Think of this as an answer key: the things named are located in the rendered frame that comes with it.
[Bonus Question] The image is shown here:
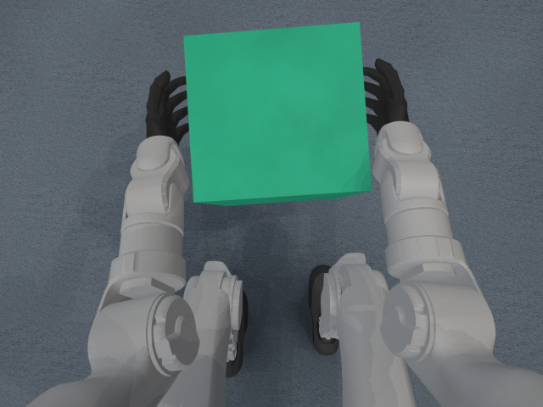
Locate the left robot hand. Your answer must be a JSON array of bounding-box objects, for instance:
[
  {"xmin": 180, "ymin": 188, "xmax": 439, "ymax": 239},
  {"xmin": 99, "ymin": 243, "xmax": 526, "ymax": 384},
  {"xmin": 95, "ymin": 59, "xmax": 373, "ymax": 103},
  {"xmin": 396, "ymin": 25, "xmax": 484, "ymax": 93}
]
[{"xmin": 145, "ymin": 70, "xmax": 189, "ymax": 146}]

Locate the robot left forearm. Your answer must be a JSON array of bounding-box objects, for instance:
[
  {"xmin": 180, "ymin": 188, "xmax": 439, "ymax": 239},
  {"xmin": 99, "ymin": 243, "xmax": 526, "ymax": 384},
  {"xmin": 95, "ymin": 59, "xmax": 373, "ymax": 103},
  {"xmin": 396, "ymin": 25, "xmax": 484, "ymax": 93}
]
[{"xmin": 87, "ymin": 136, "xmax": 190, "ymax": 362}]

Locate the carton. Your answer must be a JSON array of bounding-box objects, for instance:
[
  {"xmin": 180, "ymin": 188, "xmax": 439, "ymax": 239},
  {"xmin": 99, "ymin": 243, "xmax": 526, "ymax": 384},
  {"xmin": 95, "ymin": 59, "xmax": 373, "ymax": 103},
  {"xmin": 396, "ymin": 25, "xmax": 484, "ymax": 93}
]
[{"xmin": 183, "ymin": 22, "xmax": 372, "ymax": 206}]

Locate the left robot upper arm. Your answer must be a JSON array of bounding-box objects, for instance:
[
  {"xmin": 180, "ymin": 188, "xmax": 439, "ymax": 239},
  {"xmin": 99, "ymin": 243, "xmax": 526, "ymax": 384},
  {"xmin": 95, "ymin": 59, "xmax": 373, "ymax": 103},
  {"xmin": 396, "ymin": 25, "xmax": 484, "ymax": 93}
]
[{"xmin": 26, "ymin": 293, "xmax": 200, "ymax": 407}]

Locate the right robot shin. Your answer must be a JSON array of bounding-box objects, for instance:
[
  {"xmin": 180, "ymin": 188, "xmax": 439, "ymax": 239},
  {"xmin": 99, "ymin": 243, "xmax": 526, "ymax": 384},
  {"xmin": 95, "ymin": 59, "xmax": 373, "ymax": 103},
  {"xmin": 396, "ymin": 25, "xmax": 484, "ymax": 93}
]
[{"xmin": 319, "ymin": 253, "xmax": 389, "ymax": 339}]

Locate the right robot hand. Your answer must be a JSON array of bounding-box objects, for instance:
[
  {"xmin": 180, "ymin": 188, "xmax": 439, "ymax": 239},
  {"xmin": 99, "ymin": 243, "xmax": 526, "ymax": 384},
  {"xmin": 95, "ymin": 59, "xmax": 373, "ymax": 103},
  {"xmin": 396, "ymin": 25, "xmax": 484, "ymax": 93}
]
[{"xmin": 363, "ymin": 59, "xmax": 409, "ymax": 135}]

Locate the robot right forearm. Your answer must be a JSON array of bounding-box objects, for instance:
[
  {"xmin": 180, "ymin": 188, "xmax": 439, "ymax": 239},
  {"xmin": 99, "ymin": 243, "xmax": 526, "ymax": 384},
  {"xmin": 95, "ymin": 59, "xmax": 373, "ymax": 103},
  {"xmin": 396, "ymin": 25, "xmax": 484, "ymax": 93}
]
[{"xmin": 372, "ymin": 121, "xmax": 495, "ymax": 325}]

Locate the right robot upper arm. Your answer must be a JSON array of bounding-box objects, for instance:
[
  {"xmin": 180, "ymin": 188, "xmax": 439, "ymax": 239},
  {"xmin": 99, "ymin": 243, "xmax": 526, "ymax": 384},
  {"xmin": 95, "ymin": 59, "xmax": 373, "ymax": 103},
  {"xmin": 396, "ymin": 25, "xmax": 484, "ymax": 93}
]
[{"xmin": 380, "ymin": 280, "xmax": 543, "ymax": 407}]

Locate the left robot thigh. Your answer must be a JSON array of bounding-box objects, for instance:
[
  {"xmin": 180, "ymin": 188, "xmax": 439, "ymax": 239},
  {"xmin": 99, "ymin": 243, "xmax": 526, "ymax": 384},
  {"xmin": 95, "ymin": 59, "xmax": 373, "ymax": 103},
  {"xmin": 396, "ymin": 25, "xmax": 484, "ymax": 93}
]
[{"xmin": 157, "ymin": 270, "xmax": 243, "ymax": 407}]

